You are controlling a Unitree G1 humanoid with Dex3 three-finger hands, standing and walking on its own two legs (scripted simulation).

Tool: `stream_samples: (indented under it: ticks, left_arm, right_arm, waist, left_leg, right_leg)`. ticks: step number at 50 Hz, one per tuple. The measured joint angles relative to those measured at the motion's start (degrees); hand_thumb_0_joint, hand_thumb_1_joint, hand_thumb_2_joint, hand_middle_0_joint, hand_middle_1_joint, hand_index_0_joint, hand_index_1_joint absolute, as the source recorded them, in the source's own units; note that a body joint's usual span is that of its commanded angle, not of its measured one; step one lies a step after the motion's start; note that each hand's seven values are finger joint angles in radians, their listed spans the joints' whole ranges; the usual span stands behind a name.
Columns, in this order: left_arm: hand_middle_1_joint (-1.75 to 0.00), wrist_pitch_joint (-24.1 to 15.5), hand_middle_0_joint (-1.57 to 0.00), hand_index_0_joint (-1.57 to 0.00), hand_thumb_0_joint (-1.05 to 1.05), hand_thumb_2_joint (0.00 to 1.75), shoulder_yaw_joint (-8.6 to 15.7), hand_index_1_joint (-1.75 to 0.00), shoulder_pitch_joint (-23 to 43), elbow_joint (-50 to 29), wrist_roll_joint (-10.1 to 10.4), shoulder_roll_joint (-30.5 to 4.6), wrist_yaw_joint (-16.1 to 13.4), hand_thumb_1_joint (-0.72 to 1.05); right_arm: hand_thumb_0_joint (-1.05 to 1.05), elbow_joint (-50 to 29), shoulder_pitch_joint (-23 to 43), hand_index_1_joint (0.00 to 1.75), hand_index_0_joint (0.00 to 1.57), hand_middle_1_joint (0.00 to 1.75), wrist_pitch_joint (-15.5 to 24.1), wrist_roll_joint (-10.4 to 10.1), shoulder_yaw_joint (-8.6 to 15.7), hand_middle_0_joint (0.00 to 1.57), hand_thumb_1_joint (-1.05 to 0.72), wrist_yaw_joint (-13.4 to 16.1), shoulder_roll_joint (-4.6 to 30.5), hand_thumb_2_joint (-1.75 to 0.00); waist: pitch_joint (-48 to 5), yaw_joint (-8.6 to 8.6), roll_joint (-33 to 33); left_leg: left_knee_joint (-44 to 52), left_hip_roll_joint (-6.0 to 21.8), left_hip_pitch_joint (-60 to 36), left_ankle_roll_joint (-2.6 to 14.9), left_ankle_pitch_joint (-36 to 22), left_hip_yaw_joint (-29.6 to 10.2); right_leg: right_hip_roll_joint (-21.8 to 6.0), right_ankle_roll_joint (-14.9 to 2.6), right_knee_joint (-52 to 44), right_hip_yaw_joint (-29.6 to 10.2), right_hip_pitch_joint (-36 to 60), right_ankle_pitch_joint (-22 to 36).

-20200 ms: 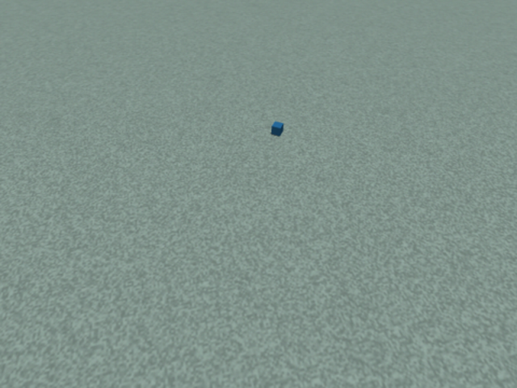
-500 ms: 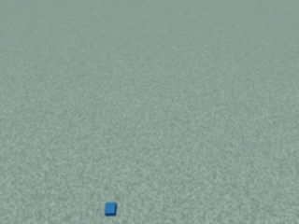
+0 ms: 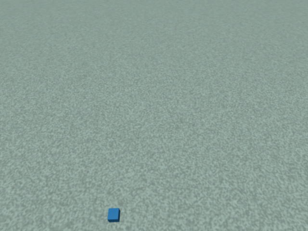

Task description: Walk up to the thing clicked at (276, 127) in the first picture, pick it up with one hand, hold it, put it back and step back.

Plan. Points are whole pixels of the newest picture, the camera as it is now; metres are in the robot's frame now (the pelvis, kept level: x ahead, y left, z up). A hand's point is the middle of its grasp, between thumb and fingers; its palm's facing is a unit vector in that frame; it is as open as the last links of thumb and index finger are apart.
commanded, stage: stand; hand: left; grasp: from above
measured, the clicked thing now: (114, 215) +0.38 +0.25 -0.75
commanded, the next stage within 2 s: rise first in 0.78 s
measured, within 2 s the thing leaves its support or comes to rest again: neither
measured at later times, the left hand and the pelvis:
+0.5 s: hand out of the picture +0.08 +0.26 -0.16, palm faces -0.03 -0.94 -0.35, open 7.4 cm; pelvis +0.01 +0.00 +0.00, yaw +0 degrees
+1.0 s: hand out of the picture +0.11 +0.25 -0.16, palm faces +0.04 -0.94 -0.34, open 7.7 cm; pelvis +0.00 +0.00 -0.01, yaw +1 degrees
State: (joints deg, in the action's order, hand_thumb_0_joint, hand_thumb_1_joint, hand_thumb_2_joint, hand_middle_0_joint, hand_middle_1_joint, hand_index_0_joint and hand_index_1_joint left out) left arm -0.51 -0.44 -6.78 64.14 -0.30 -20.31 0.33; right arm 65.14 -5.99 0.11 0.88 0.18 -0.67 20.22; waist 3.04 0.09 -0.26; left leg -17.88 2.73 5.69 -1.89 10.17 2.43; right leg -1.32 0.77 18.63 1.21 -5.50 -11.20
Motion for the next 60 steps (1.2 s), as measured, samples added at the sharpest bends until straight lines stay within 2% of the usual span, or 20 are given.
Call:
stream_samples:
  ticks: [45, 48, 50, 53, 55, 60]
  left_arm:
    - [-0.3, 0.0, -0.2, -0.2, 0.0, 0.89, 0.25, -0.31, -0.2, -0.56, -0.1, -0.09, -0.19, 0.91]
    - [-0.35, -0.67, -0.21, -0.21, 0.01, 0.89, 2.06, -0.35, 1.23, -3.74, 1.04, 1.07, -0.89, 0.87]
    - [-0.41, -1.08, -0.21, -0.2, 0.01, 0.89, 3.84, -0.41, 4.78, -2.82, 0.03, 1.6, -0.51, 0.81]
    - [-0.54, -1.25, -0.19, -0.19, 0.01, 0.89, 6.55, -0.53, 9.12, -1.73, -3.36, 1.12, 0.87, 0.67]
    - [-0.63, -1.08, -0.17, -0.18, 0.01, 0.89, 7.91, -0.62, 9.73, -3.1, -5.47, 0.84, 1.34, 0.56]
    - [-0.82, 1.38, -0.12, -0.14, 0.0, 0.91, 8.74, -0.81, 7.72, -8.08, -8.66, 1.38, 0.45, 0.24]
  right_arm:
    - [0.0, -0.7, -0.06, 0.3, 0.2, 0.3, -0.08, 0.02, 0.2, 0.2, -0.91, 0.18, -0.14, -0.9]
    - [0.01, -8.18, -3.17, 0.3, 0.2, 0.3, 0.95, -2.36, 0.19, 0.2, -0.92, 1.65, -0.6, -0.9]
    - [0.01, -12.0, -4.32, 0.3, 0.2, 0.3, 1.59, -2.92, 0.42, 0.2, -0.92, 2.12, -1.49, -0.9]
    - [0.01, -16.09, -5.24, 0.3, 0.2, 0.3, 2.11, -2.31, 1.16, 0.2, -0.9, 2.05, -3.55, -0.89]
    - [0.01, -18.41, -6.11, 0.3, 0.2, 0.3, 2.25, -1.94, 1.58, 0.2, -0.89, 1.79, -4.78, -0.89]
    - [0.01, -22.47, -8.29, 0.3, 0.2, 0.3, 2.2, -1.8, 2.02, 0.2, -0.86, 1.23, -6.37, -0.88]
  waist:
    - [-0.33, -0.1, 0.03]
    - [-0.34, 0.17, -0.12]
    - [-0.13, 0.2, -0.1]
    - [-0.83, 0.52, 0.5]
    - [-1.61, 0.79, 0.81]
    - [-3.35, 1.43, 0.51]
  left_leg:
    - [0.21, -0.07, -0.95, 0.12, 0.5, 0.16]
    - [-3.55, -0.31, 3.68, 0.4, 1.55, -0.74]
    - [-6.44, -0.33, 7.34, 0.42, 2.28, -1.2]
    - [-11.24, -0.16, 13.37, 0.3, 3.75, -1.31]
    - [-14.23, -0.04, 16.59, 0.31, 4.96, -1.12]
    - [-19.77, 0.01, 21.79, 0.53, 7.57, -0.97]
  right_leg:
    - [-0.08, 0.15, -0.51, -0.12, 1.04, -0.28]
    - [-0.41, 0.13, 3.03, 0.63, -3.11, -1.53]
    - [-0.51, 0.04, 5.79, 0.95, -6.54, -2.35]
    - [-0.48, -0.12, 10.76, 0.83, -12.67, -3.92]
    - [-0.45, -0.15, 13.83, 0.51, -16.04, -5.07]
    - [-0.55, 0.05, 19.03, 0.11, -21.19, -7.38]
